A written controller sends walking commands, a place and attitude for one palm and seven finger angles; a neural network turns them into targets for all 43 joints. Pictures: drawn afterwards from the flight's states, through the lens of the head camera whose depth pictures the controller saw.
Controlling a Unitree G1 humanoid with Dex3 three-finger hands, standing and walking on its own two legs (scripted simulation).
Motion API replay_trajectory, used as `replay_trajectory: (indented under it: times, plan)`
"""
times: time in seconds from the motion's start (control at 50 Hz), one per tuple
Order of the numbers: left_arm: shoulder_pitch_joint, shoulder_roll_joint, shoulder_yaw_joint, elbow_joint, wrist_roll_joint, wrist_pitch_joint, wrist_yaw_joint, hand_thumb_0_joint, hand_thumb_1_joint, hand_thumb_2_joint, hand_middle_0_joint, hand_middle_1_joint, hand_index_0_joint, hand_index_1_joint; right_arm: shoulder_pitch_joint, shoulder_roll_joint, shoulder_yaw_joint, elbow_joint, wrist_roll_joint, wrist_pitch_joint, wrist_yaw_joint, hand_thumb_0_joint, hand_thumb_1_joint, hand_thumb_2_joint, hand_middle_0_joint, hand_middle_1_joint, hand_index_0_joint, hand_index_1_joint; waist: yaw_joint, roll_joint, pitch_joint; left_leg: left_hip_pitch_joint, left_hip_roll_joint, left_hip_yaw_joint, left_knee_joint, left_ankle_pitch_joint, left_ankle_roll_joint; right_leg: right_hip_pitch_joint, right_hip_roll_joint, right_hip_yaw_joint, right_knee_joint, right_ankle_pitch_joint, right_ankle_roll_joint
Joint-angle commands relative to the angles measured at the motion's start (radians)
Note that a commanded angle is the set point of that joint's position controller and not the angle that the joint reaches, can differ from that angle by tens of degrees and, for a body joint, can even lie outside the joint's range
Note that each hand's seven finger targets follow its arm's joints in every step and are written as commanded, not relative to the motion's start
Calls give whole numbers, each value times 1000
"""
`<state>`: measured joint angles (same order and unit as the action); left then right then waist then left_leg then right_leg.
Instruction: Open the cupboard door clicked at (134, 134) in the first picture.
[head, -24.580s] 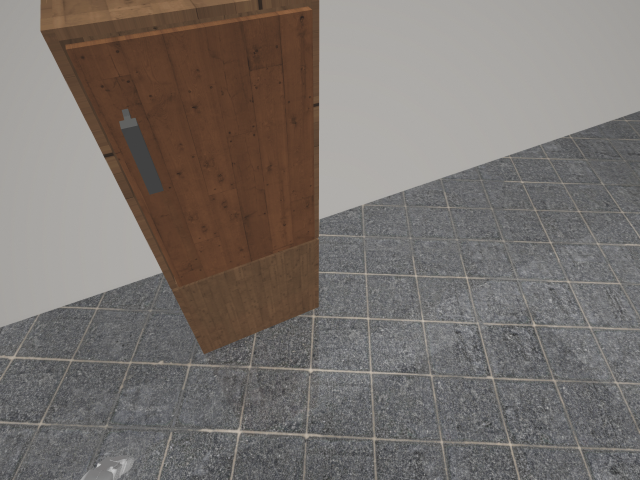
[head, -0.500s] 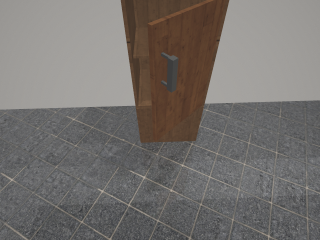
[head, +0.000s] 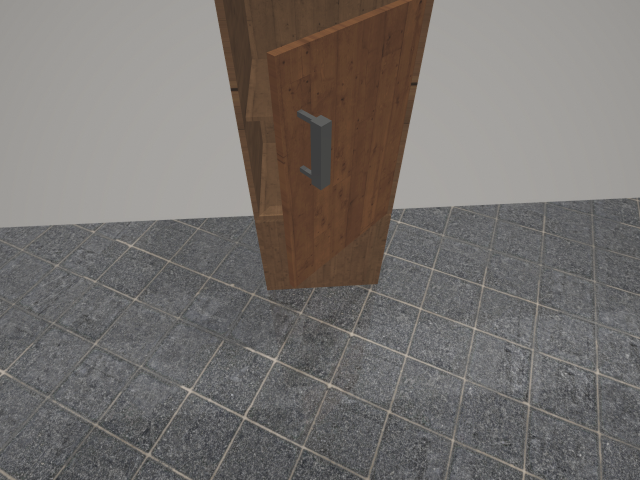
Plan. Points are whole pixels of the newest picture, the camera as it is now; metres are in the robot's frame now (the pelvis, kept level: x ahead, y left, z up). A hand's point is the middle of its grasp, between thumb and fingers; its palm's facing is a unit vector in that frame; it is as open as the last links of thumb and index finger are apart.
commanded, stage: look to check the result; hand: left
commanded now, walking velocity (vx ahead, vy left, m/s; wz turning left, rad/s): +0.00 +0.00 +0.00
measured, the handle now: (312, 149) +0.63 +0.05 +0.06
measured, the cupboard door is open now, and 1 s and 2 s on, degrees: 41 41 41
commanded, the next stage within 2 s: walk to a spot facing it in 0.44 s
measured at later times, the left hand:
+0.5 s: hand out of the picture +0.00 +0.14 -0.18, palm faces +0.05 -0.99 -0.16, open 7.4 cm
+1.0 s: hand out of the picture +0.08 +0.16 -0.18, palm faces -0.10 -0.96 -0.25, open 7.4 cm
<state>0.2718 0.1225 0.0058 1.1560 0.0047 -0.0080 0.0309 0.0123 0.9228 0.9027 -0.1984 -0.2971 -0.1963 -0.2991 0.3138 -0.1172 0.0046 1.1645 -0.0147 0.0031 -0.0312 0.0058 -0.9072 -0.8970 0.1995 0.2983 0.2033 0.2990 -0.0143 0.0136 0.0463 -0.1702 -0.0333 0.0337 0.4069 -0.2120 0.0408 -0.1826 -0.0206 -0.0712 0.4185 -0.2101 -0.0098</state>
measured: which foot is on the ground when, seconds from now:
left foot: down 0.00-1.00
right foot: down 0.00-1.00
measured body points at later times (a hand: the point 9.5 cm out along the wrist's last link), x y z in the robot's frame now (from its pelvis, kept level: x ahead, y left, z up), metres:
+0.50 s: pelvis +0.01 -0.01 +0.00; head +0.03 -0.02 +0.45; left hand +0.00 +0.19 -0.16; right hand +0.00 -0.22 -0.17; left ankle +0.01 +0.09 -0.74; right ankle +0.01 -0.11 -0.74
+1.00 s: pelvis +0.01 -0.03 -0.01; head +0.05 -0.06 +0.43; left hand +0.08 +0.21 -0.16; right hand -0.01 -0.27 -0.18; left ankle +0.01 +0.09 -0.74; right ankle -0.02 -0.12 -0.72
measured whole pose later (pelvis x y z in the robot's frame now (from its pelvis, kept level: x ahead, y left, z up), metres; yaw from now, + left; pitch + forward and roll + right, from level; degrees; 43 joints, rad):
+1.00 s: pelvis +0.01 -0.03 -0.01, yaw -10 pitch +0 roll +1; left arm 0.21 0.18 0.09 1.02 0.02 0.06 -0.01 0.01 0.91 0.90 -0.20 -0.30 -0.20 -0.30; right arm 0.23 -0.19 -0.05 1.03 -0.03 0.03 -0.05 0.01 -0.90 -0.90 0.20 0.30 0.21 0.30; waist 0.01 0.03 0.10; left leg -0.22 0.06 0.18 0.56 -0.33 0.00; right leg -0.35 0.01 -0.03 0.78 -0.45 -0.01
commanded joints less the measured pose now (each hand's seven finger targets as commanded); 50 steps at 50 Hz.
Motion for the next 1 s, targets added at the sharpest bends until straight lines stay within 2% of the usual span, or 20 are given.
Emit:
replay_trajectory:
  times: [0.0,0.1,0.16,0.38,0.48,0.54,0.58,0.72,0.78,0.8,0.82,0.84,0.86,0.88,0.9,0.92,0.96,0.98]
  plan:
    - [79,98,18,-12,1,-8,9,0,900,900,-200,-300,-200,-300,66,-81,-10,-20,-1,-11,-8,0,-900,-900,200,300,200,300,11,-18,46,-49,112,-98,-88,54,0,1,-92,93,-95,11,-29]
    - [87,91,18,-7,1,-11,10,0,900,900,-200,-300,-200,-300,65,-81,-9,-19,-1,-10,-10,0,-900,-900,200,300,200,300,7,-17,42,-34,113,-95,-83,68,-1,2,-89,96,-100,23,-30]
    - [88,87,15,-3,0,-11,9,0,900,900,-200,-300,-200,-300,60,-80,-9,-14,-3,-11,-11,0,-900,-900,200,300,200,300,5,4,41,-29,116,-96,-86,79,-3,4,-90,100,-98,38,-30]
    - [90,87,17,-3,1,-13,9,0,900,900,-200,-300,-200,-300,50,-82,-8,-17,-3,-12,-12,0,-900,-900,200,300,200,300,8,-19,52,-32,116,-96,-86,85,-5,9,-91,96,-106,42,-30]
    - [91,87,17,-8,0,-16,9,0,900,900,-200,-300,-200,-300,45,-87,-8,-17,-3,-14,-13,0,-900,-900,200,300,200,300,7,-5,23,-9,120,-95,-80,128,-5,28,-92,98,-101,92,-31]
    - [83,91,18,-9,1,-16,9,0,900,900,-200,-300,-200,-300,45,-85,-8,-14,-2,-14,-13,0,-900,-900,200,300,200,300,8,-17,40,-20,121,-94,-85,124,-7,29,-93,91,-103,90,-30]
    - [84,95,25,-14,2,-8,9,0,900,900,-200,-300,-200,-300,45,-88,-14,-16,-3,-8,-18,0,-900,-900,200,300,200,300,8,-5,42,-3,129,-76,-60,129,-8,7,-92,110,-89,124,-34]
    - [28,142,74,-80,12,25,-6,0,900,900,-200,-300,-200,-300,9,-133,-53,-78,-5,19,-28,0,-900,-900,200,300,200,300,1,-29,36,-27,159,-22,24,8,-11,-88,-91,177,-17,117,-57]
    - [-2,147,85,-119,15,35,-15,0,900,900,-200,-300,-200,-300,-4,-158,-66,-113,-8,20,-29,0,-900,-900,200,300,200,300,-1,15,31,-24,205,-60,-5,-42,8,-148,-48,178,47,72,-49]
    - [-9,138,87,-129,15,36,-18,0,900,900,-200,-300,-200,-300,-7,-174,-71,-123,-7,18,-30,0,-900,-900,200,300,200,300,1,48,28,-17,237,-87,-31,-61,23,-170,-24,154,87,40,-39]
    - [-20,137,89,-145,18,40,-22,0,900,900,-200,-300,-200,-300,-4,-193,-77,-132,-10,16,-31,0,-900,-900,200,300,200,300,-1,86,22,-14,284,-133,-66,-67,47,-189,2,129,155,18,-29]
    - [-25,129,91,-158,18,43,-27,0,900,900,-200,-300,-200,-300,-8,-215,-83,-142,-13,13,-33,0,-900,-900,200,300,200,300,4,144,11,-17,343,-174,-102,-46,81,-200,23,98,256,-57,-19]
    - [-38,129,93,-172,21,48,-31,0,900,900,-200,-300,-200,-300,-14,-226,-88,-152,-14,9,-32,0,-900,-900,200,300,200,300,2,174,7,-19,396,-191,-128,9,117,-219,25,70,383,-190,-7]
    - [-51,123,96,-187,21,50,-34,0,900,900,-200,-300,-200,-300,-20,-230,-88,-162,-19,6,-31,0,-900,-900,200,300,200,300,2,188,1,4,416,-193,-130,103,144,-248,18,69,458,-278,-2]
    - [-53,121,98,-197,21,51,-35,0,900,900,-200,-300,-200,-300,-29,-233,-87,-175,-19,5,-31,0,-900,-900,200,300,200,300,6,165,-3,15,435,-182,-114,153,158,-260,3,75,496,-304,0]
    - [-66,120,98,-206,21,48,-39,0,900,900,-200,-300,-200,-300,-41,-236,-90,-185,-23,2,-31,0,-900,-900,200,300,200,300,10,139,-4,12,429,-149,-79,250,151,-249,-10,78,460,-310,1]
    - [-24,115,96,-202,17,40,-43,0,900,900,-200,-300,-200,-300,-81,-247,-92,-203,-25,3,-28,0,-900,-900,200,300,200,300,39,102,-21,14,384,-39,25,359,98,-154,-5,44,304,-218,1]
    - [17,123,98,-191,17,35,-43,0,900,900,-200,-300,-200,-300,-96,-252,-94,-210,-20,7,-26,0,-900,-900,200,300,200,300,58,65,-39,-1,344,12,106,323,55,-82,4,26,174,-102,3]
